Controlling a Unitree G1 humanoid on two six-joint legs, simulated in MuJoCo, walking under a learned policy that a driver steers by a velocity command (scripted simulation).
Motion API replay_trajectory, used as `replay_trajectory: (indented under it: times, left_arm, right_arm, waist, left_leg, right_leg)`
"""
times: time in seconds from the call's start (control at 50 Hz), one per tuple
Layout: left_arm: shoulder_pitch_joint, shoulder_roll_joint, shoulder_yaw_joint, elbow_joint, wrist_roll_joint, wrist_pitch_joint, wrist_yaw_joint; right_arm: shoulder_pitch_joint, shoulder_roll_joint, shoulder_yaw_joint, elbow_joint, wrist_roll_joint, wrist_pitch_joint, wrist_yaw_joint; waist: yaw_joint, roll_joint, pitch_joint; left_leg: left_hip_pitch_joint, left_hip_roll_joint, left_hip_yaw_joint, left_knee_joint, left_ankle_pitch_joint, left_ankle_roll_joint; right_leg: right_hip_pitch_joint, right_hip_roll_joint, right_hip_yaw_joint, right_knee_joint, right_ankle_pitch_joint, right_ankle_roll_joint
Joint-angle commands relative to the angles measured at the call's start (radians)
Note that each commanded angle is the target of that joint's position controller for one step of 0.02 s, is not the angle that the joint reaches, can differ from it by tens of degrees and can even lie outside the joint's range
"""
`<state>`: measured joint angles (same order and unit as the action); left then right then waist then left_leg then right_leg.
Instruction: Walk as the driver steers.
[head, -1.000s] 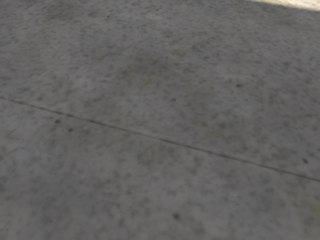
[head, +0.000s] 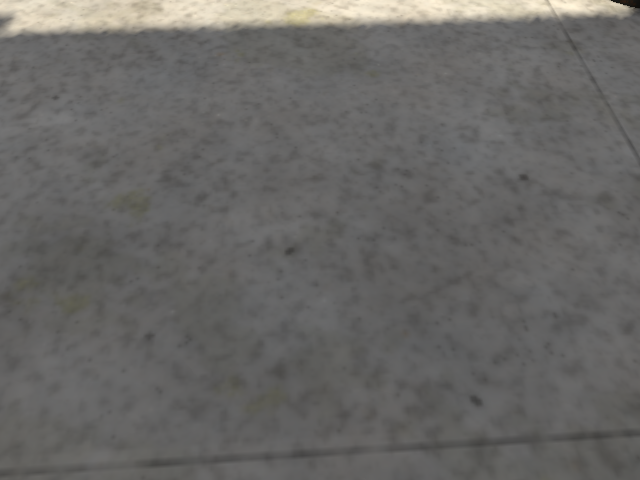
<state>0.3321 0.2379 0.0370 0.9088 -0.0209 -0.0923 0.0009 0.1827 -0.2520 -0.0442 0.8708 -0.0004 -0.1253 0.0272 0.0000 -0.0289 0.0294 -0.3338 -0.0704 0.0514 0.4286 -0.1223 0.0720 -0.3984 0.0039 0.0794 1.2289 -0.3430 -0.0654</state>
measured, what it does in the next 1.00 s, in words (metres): walks ahead, turning left: right foot, then left foot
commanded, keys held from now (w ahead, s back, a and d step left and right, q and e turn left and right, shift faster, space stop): w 0.40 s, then w+q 0.60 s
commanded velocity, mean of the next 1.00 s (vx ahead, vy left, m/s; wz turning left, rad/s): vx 0.50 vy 0.00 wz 0.21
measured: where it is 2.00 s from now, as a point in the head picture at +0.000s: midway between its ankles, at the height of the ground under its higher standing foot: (261, 256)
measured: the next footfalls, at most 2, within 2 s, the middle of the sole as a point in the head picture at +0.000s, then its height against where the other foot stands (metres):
right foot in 0.38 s outside the picture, level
left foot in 0.96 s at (288, 393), level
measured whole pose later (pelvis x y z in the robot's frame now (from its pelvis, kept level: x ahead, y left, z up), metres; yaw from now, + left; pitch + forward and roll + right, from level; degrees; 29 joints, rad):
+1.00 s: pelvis +0.55 -0.01 -0.02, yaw +17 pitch +2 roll -1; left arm 0.33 0.26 0.06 0.92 0.00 -0.06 0.03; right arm 0.08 -0.25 -0.06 0.72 0.02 -0.05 0.05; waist 0.02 0.01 0.04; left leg -0.52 -0.04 0.07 0.65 -0.17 0.14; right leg -0.05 -0.07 -0.19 0.83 -0.49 0.01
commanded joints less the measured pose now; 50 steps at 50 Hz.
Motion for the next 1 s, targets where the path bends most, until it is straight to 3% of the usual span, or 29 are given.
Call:
replay_trajectory:
  times: [0.02,0.06,0.12,0.2,0.26,0.32,0.34,0.36,0.38,0.4,0.42,0.44,0.46,0.48,0.5,0.54,0.62,0.72,0.84,0.9,0.92,0.94,0.96,0.98,1.0]
  left_arm:
    - [0.03,0.068,0.023,-0.067,0.007,-0.006,0.008]
    - [0.007,0.051,0.019,-0.082,0.011,0.003,0.012]
    - [-0.122,0.053,0.015,-0.129,0.023,0.001,0.014]
    - [-0.27,0.038,0.004,-0.167,0.014,-0.009,0.001]
    - [-0.356,0.05,0.002,-0.202,0.002,-0.013,-0.014]
    - [-0.372,0.08,0.01,-0.227,0.001,-0.022,-0.032]
    - [-0.336,0.095,0.017,-0.221,0.002,-0.026,-0.034]
    - [-0.247,0.123,0.033,-0.198,0.005,-0.028,-0.033]
    - [-0.072,0.177,0.059,-0.146,0.006,-0.029,-0.026]
    - [0.124,0.267,0.081,-0.114,0.018,-0.023,-0.015]
    - [0.145,0.301,0.086,-0.098,0.025,-0.019,-0.026]
    - [0.115,0.189,0.06,-0.11,0.019,-0.021,-0.026]
    - [0.034,0.149,0.046,-0.125,0.016,-0.024,-0.023]
    - [-0.046,0.129,0.037,-0.136,0.019,-0.026,-0.025]
    - [-0.092,0.102,0.032,-0.138,0.022,-0.029,-0.029]
    - [-0.109,0.084,0.03,-0.12,0.032,-0.04,-0.03]
    - [-0.072,0.116,0.043,-0.076,0.04,-0.046,-0.014]
    - [-0.056,0.138,0.044,-0.054,0.036,-0.034,0.009]
    - [0.041,0.166,0.053,-0.009,0.02,0.005,0.021]
    - [0.004,0.203,0.062,-0.025,0.013,0.026,0.03]
    - [-0.01,0.219,0.066,-0.032,0.011,0.032,0.036]
    - [-0.029,0.232,0.069,-0.038,0.01,0.039,0.039]
    - [-0.047,0.231,0.067,-0.051,0.005,0.037,0.041]
    - [-0.008,0.128,0.036,-0.08,0.045,0.019,0.032]
    - [0.051,0.063,0.009,-0.132,0.024,-0.026,0.011]
  right_arm:
    - [0.022,-0.066,-0.006,-0.029,-0.008,-0.01,0.006]
    - [0.057,-0.093,-0.011,-0.007,-0.002,-0.012,0.003]
    - [0.107,-0.131,-0.02,0.011,0.004,-0.002,-0.012]
    - [0.18,-0.15,-0.02,0.035,0.018,0.012,-0.021]
    - [0.235,-0.154,-0.02,0.061,0.024,0.024,-0.021]
    - [0.238,-0.168,-0.026,0.071,0.023,0.041,-0.026]
    - [0.223,-0.178,-0.028,0.069,0.023,0.047,-0.027]
    - [0.199,-0.179,-0.027,0.062,0.021,0.053,-0.028]
    - [0.192,-0.152,-0.016,0.052,0.012,0.056,-0.029]
    - [0.201,-0.106,0.005,0.017,-0.015,0.051,-0.031]
    - [0.337,0.016,0.037,0.027,0.012,0.028,-0.021]
    - [0.273,-0.117,0.008,0.039,0.039,0.011,-0.019]
    - [0.178,-0.158,-0.007,0.012,0.054,0.004,-0.019]
    - [0.139,-0.143,-0.008,0.008,0.046,0.008,-0.027]
    - [0.122,-0.129,-0.014,0.007,0.032,0.02,-0.032]
    - [0.162,-0.088,-0.016,0.016,0.033,0.048,-0.029]
    - [0.111,-0.066,-0.023,-0.014,0.03,0.072,-0.031]
    - [-0.026,-0.05,-0.021,-0.067,0.02,0.065,-0.011]
    - [-0.201,-0.025,-0.007,-0.174,0.021,0.063,0.03]
    - [-0.172,-0.052,-0.022,-0.206,0.025,0.067,0.046]
    - [-0.111,-0.076,-0.036,-0.201,0.026,0.071,0.046]
    - [0.007,-0.118,-0.059,-0.18,0.03,0.072,0.042]
    - [0.173,-0.184,-0.094,-0.14,0.028,0.075,0.025]
    - [0.25,-0.277,-0.113,-0.117,0.028,0.084,0.001]
    - [0.227,-0.31,-0.11,-0.155,0.014,0.067,0.007]
  waist:
    - [0.023,0.073,-0.048]
    - [0.026,0.079,-0.021]
    - [-0.005,0.063,0.0]
    - [-0.057,0.075,0.013]
    - [-0.085,0.086,0.034]
    - [-0.063,0.1,0.033]
    - [-0.035,0.109,0.013]
    - [0.021,0.109,-0.039]
    - [0.094,0.088,-0.151]
    - [0.147,-0.067,-0.317]
    - [0.075,-0.327,-0.412]
    - [0.108,-0.175,-0.324]
    - [0.094,-0.112,-0.196]
    - [0.057,-0.025,-0.142]
    - [0.032,-0.016,-0.09]
    - [-0.007,-0.053,-0.071]
    - [-0.014,-0.023,-0.018]
    - [0.022,-0.018,0.024]
    - [0.08,-0.002,0.075]
    - [0.029,-0.048,0.02]
    - [-0.011,-0.075,-0.025]
    - [-0.08,-0.081,-0.091]
    - [-0.168,-0.043,-0.173]
    - [-0.131,0.185,-0.244]
    - [-0.058,0.29,-0.408]
  left_leg:
    - [0.149,0.28,-0.34,-0.287,0.009,0.184]
    - [0.112,0.272,-0.272,-0.316,0.081,0.197]
    - [0.133,0.261,-0.211,-0.331,0.141,0.187]
    - [0.157,0.226,-0.134,-0.311,0.149,0.138]
    - [0.247,0.268,-0.155,-0.277,0.116,0.134]
    - [0.348,0.32,-0.181,-0.211,0.163,0.113]
    - [0.36,0.323,-0.178,-0.166,0.244,0.102]
    - [0.353,0.293,-0.147,-0.058,0.399,0.082]
    - [0.275,0.236,-0.102,0.147,0.458,0.053]
    - [0.061,0.157,-0.04,0.497,0.156,0.013]
    - [-0.316,0.0,-0.09,0.78,-0.438,-0.027]
    - [-0.422,0.057,-0.2,0.886,-0.433,-0.011]
    - [-0.448,0.101,-0.19,0.878,-0.326,0.003]
    - [-0.395,0.149,-0.171,0.833,-0.234,-0.006]
    - [-0.363,0.175,-0.169,0.775,-0.178,-0.014]
    - [-0.281,0.198,-0.17,0.739,-0.115,-0.025]
    - [-0.378,0.19,-0.2,0.66,0.011,-0.042]
    - [-0.387,0.17,-0.139,0.395,0.222,-0.043]
    - [-0.468,0.157,-0.036,0.243,0.132,-0.006]
    - [-0.318,0.084,0.055,0.224,-0.008,0.04]
    - [-0.221,0.045,0.083,0.232,-0.059,0.061]
    - [-0.057,0.008,0.089,0.2,-0.062,0.091]
    - [0.218,0.002,0.03,0.111,0.002,0.135]
    - [0.496,0.226,-0.308,0.12,0.096,0.2]
    - [0.758,0.426,-0.904,-0.064,-0.093,0.421]
  right_leg:
    - [-0.188,-0.127,0.025,-0.03,0.071,0.005]
    - [-0.215,-0.144,0.0,-0.109,0.107,0.025]
    - [-0.279,-0.152,-0.023,-0.303,0.262,0.051]
    - [-0.207,-0.102,-0.07,-0.566,0.436,0.057]
    - [-0.216,-0.086,-0.071,-0.648,0.417,0.049]
    - [-0.201,-0.071,-0.068,-0.71,0.309,0.01]
    - [-0.138,-0.055,-0.081,-0.727,0.278,-0.005]
    - [-0.006,-0.025,-0.108,-0.753,0.266,-0.026]
    - [0.236,-0.035,-0.093,-0.743,0.285,-0.062]
    - [0.539,-0.254,0.167,-0.733,0.309,-0.134]
    - [0.807,-0.425,0.61,-0.874,0.107,-0.276]
    - [0.737,-0.4,0.592,-0.915,0.027,-0.23]
    - [0.596,-0.37,0.421,-0.929,0.105,-0.181]
    - [0.464,-0.329,0.303,-0.959,0.206,-0.155]
    - [0.372,-0.289,0.214,-0.998,0.255,-0.139]
    - [0.282,-0.251,0.105,-1.055,0.325,-0.127]
    - [0.275,-0.247,-0.039,-1.092,0.476,-0.129]
    - [0.308,-0.223,-0.174,-1.117,0.474,-0.09]
    - [0.517,-0.291,-0.24,-1.038,0.592,-0.08]
    - [0.539,-0.295,-0.288,-0.892,0.983,-0.053]
    - [0.533,-0.292,-0.298,-0.791,1.141,-0.043]
    - [0.492,-0.277,-0.306,-0.626,1.198,-0.028]
    - [0.343,-0.23,-0.317,-0.381,1.046,0.009]
    - [0.033,-0.129,-0.3,-0.051,0.238,0.046]
    - [-0.307,0.064,-0.076,0.223,-0.279,0.075]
